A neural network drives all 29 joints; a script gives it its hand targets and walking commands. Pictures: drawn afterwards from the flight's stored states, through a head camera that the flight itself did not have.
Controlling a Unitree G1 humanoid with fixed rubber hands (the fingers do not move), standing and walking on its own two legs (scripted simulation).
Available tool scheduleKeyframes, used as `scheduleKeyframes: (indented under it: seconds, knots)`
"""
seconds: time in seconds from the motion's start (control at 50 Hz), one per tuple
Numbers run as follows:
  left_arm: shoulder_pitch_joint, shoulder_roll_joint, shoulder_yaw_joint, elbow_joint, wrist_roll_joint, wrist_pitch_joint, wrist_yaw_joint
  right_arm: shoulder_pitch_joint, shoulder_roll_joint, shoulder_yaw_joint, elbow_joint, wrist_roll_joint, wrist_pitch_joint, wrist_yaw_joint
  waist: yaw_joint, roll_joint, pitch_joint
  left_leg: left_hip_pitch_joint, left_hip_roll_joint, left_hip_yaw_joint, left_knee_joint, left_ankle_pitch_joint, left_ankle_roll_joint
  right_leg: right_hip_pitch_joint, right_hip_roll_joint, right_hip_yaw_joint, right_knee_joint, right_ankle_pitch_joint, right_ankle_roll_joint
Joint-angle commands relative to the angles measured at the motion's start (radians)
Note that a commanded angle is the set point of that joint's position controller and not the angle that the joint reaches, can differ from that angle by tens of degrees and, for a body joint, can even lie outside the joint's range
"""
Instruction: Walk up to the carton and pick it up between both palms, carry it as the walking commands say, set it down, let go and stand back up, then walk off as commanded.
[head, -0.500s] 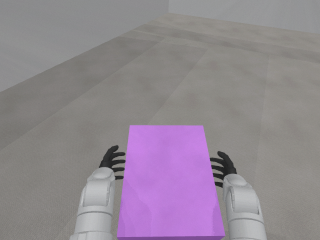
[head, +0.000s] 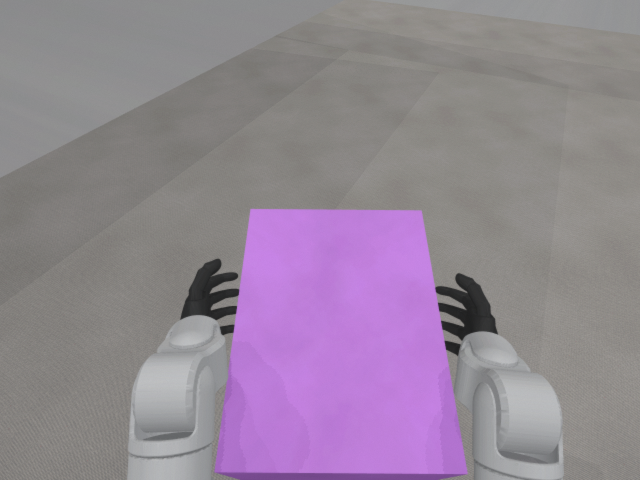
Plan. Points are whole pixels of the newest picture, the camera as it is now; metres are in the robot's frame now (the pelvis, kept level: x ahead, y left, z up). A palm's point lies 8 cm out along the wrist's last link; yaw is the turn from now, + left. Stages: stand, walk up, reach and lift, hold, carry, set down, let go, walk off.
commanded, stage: carry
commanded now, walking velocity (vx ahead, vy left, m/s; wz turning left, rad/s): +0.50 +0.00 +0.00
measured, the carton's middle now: (335, 345) +0.30 -0.01 +0.03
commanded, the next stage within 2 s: none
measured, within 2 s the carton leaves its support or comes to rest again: neither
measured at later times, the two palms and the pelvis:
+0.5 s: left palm (204, 193) +0.57 +0.21 +0.07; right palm (377, 193) +0.58 -0.09 +0.07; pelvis +0.31 +0.05 -0.02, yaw +2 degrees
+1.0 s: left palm (238, 100) +0.91 +0.20 +0.09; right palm (366, 101) +0.93 -0.10 +0.08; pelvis +0.66 +0.03 -0.02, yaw +5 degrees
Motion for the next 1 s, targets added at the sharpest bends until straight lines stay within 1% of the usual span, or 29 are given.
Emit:
scheduleKeyframes:
  seconds: [0.0,0.02,0.04,0.06,0.1,0.12,0.2,0.3,0.36,0.38,0.4,0.42,0.44,0.46,0.48,0.5,0.52,0.54,0.6,0.66,0.76,0.84,0.86,0.88,0.9,0.92,0.94,0.96,0.98]
  knots:
    - [-0.292,-0.889,-0.572,-0.081,-0.351,0.049,-0.227,-0.421,0.877,0.601,-0.122,0.384,0.039,0.234,0.065,-0.175,-0.210,-0.436,0.021,0.094,0.362,-0.047,0.016,0.605,-0.261,0.364,-0.184,-0.244,-0.084]
    - [-0.257,-0.884,-0.547,-0.059,-0.337,0.062,-0.215,-0.448,0.853,0.613,-0.156,0.394,0.058,0.231,0.069,-0.308,-0.168,-0.665,-0.034,0.136,0.567,-0.206,-0.006,0.650,-0.472,0.671,-0.247,-0.205,-0.189]
    - [-0.278,-0.914,-0.547,-0.073,-0.352,0.072,-0.212,-0.463,0.860,0.598,-0.163,0.405,0.067,0.230,0.060,-0.174,-0.154,-0.679,0.043,0.041,0.648,-0.191,0.006,0.588,-0.482,0.638,-0.236,-0.162,-0.219]
    - [-0.296,-0.932,-0.547,-0.087,-0.354,0.073,-0.216,-0.478,0.882,0.605,-0.165,0.410,0.071,0.232,0.058,-0.114,-0.127,-0.672,0.068,0.013,0.674,-0.156,0.002,0.537,-0.440,0.565,-0.232,-0.096,-0.196]
    - [-0.348,-0.956,-0.563,-0.109,-0.375,0.075,-0.225,-0.448,0.914,0.585,-0.134,0.388,0.068,0.230,0.055,-0.071,-0.089,-0.658,0.098,-0.002,0.586,-0.031,-0.011,0.498,-0.379,0.420,-0.275,-0.040,-0.158]
    - [-0.363,-0.965,-0.570,-0.117,-0.387,0.074,-0.231,-0.438,0.927,0.578,-0.128,0.379,0.064,0.226,0.054,-0.090,-0.078,-0.643,0.087,0.021,0.533,0.028,-0.020,0.494,-0.345,0.350,-0.288,0.049,-0.145]
    - [-0.367,-0.950,-0.592,-0.136,-0.421,0.073,-0.253,-0.378,0.929,0.550,-0.128,0.342,0.044,0.201,0.052,-0.129,-0.063,-0.587,0.046,0.098,0.332,0.169,-0.024,0.509,-0.281,0.180,-0.271,0.332,-0.122]
    - [-0.322,-0.907,-0.579,-0.149,-0.420,0.079,-0.264,-0.355,0.914,0.563,-0.163,0.335,0.047,0.192,0.059,-0.188,-0.014,-0.445,-0.013,0.190,0.139,0.329,0.004,0.480,-0.222,0.037,-0.209,0.549,-0.092]
    - [-0.302,-0.882,-0.573,-0.166,-0.410,0.082,-0.262,-0.352,0.905,0.564,-0.180,0.351,0.049,0.196,0.052,-0.187,-0.066,-0.230,-0.064,0.249,0.067,0.382,0.024,0.460,-0.214,-0.028,-0.052,0.785,-0.060]
    - [-0.299,-0.872,-0.573,-0.176,-0.402,0.085,-0.260,-0.328,0.898,0.563,-0.169,0.354,0.050,0.197,0.030,-0.150,-0.149,-0.026,-0.092,0.272,0.052,0.331,0.038,0.397,-0.186,-0.073,0.108,0.755,-0.034]
    - [-0.311,-0.855,-0.579,-0.185,-0.392,0.087,-0.256,-0.323,0.889,0.559,-0.165,0.355,0.052,0.198,0.000,-0.112,-0.230,0.224,-0.047,0.222,0.088,0.233,0.062,0.231,-0.173,-0.085,0.299,0.606,0.001]
    - [-0.317,-0.850,-0.582,-0.196,-0.386,0.089,-0.255,-0.315,0.876,0.544,-0.147,0.352,0.053,0.202,-0.015,0.060,-0.309,0.447,0.209,-0.203,0.031,0.097,0.180,-0.056,-0.088,-0.058,0.608,0.302,0.052]
    - [-0.307,-0.866,-0.584,-0.182,-0.380,0.085,-0.260,-0.314,0.874,0.539,-0.121,0.357,0.046,0.209,0.004,0.221,-0.347,0.509,0.382,-0.554,-0.130,0.108,0.278,-0.256,0.008,0.048,0.849,-0.215,0.049]
    - [-0.319,-0.912,-0.611,-0.173,-0.390,0.078,-0.262,-0.326,0.903,0.543,-0.146,0.367,0.039,0.215,0.014,0.132,-0.335,0.457,0.387,-0.504,-0.132,0.178,0.259,-0.302,-0.065,0.177,0.935,-0.216,0.031]
    - [-0.330,-0.966,-0.636,-0.166,-0.399,0.070,-0.271,-0.346,0.938,0.554,-0.157,0.367,0.031,0.225,0.015,0.056,-0.299,0.362,0.374,-0.422,-0.127,0.263,0.225,-0.293,-0.110,0.205,0.915,-0.171,0.025]
    - [-0.350,-1.011,-0.639,-0.173,-0.402,0.057,-0.279,-0.403,0.986,0.583,-0.186,0.387,0.022,0.238,0.018,-0.013,-0.263,0.253,0.351,-0.324,-0.139,0.297,0.191,-0.257,-0.141,0.209,0.849,-0.117,0.024]
    - [-0.331,-1.028,-0.632,-0.158,-0.400,0.048,-0.283,-0.399,1.005,0.588,-0.174,0.393,0.015,0.249,0.022,-0.017,-0.249,0.191,0.320,-0.246,-0.165,0.279,0.158,-0.224,-0.155,0.200,0.774,-0.084,0.024]
    - [-0.308,-1.042,-0.631,-0.147,-0.398,0.039,-0.286,-0.381,1.017,0.594,-0.167,0.399,0.008,0.258,0.024,0.005,-0.247,0.176,0.293,-0.184,-0.183,0.253,0.135,-0.202,-0.149,0.181,0.692,-0.061,0.021]
    - [-0.269,-1.042,-0.633,-0.132,-0.366,0.017,-0.278,-0.368,0.990,0.613,-0.165,0.405,-0.006,0.274,0.022,0.074,-0.210,0.161,0.267,-0.105,-0.229,0.219,0.131,-0.219,-0.134,0.124,0.560,0.010,0.020]
    - [-0.260,-1.028,-0.644,-0.136,-0.350,0.017,-0.264,-0.352,0.949,0.618,-0.168,0.405,-0.006,0.283,0.021,0.106,-0.144,0.191,0.243,-0.040,-0.252,0.244,0.127,-0.283,-0.133,0.084,0.453,0.112,0.030]
    - [-0.276,-0.992,-0.656,-0.135,-0.358,0.041,-0.255,-0.346,0.889,0.586,-0.164,0.388,0.011,0.281,0.011,0.111,-0.034,0.236,0.197,0.057,-0.230,0.430,0.114,-0.318,-0.106,0.015,0.300,0.201,0.040]
    - [-0.307,-0.948,-0.653,-0.142,-0.367,0.063,-0.256,-0.345,0.862,0.564,-0.162,0.377,0.029,0.268,0.000,0.109,0.027,0.253,0.193,0.087,-0.213,0.473,0.114,-0.274,-0.076,-0.033,0.154,0.200,0.027]
    - [-0.309,-0.936,-0.649,-0.142,-0.366,0.068,-0.257,-0.346,0.859,0.564,-0.162,0.374,0.033,0.264,0.001,0.111,0.027,0.253,0.197,0.100,-0.193,0.515,0.107,-0.236,-0.069,-0.042,0.123,0.203,0.020]
    - [-0.308,-0.926,-0.644,-0.142,-0.365,0.073,-0.258,-0.351,0.856,0.566,-0.165,0.373,0.037,0.260,0.005,0.112,0.013,0.245,0.192,0.128,-0.149,0.607,0.093,-0.164,-0.054,-0.058,0.089,0.199,0.009]
    - [-0.304,-0.916,-0.636,-0.144,-0.362,0.076,-0.258,-0.352,0.853,0.568,-0.168,0.372,0.041,0.256,0.009,0.117,-0.020,0.239,0.188,0.157,-0.074,0.712,0.078,-0.070,-0.032,-0.087,0.062,0.180,-0.001]
    - [-0.295,-0.911,-0.625,-0.143,-0.358,0.080,-0.258,-0.349,0.849,0.571,-0.171,0.373,0.045,0.253,0.022,0.090,-0.078,0.199,0.173,0.200,0.078,0.783,0.055,0.091,-0.010,-0.120,0.023,0.180,-0.014]
    - [-0.248,-0.901,-0.607,-0.128,-0.353,0.082,-0.255,-0.357,0.835,0.572,-0.178,0.373,0.052,0.251,0.052,0.050,-0.178,0.073,0.142,0.219,0.294,0.750,0.024,0.337,-0.019,-0.086,0.033,0.114,-0.045]
    - [-0.225,-0.882,-0.581,-0.109,-0.336,0.082,-0.254,-0.367,0.819,0.577,-0.189,0.373,0.060,0.252,0.073,-0.148,-0.292,-0.208,0.085,0.188,0.596,0.467,-0.017,0.596,-0.274,0.307,-0.013,-0.076,-0.156]
    - [-0.219,-0.903,-0.561,-0.075,-0.337,0.071,-0.252,-0.397,0.814,0.582,-0.202,0.372,0.055,0.252,0.056,-0.346,-0.271,-0.492,-0.058,0.142,0.807,-0.105,-0.027,0.699,-0.426,0.655,-0.155,-0.003,-0.240]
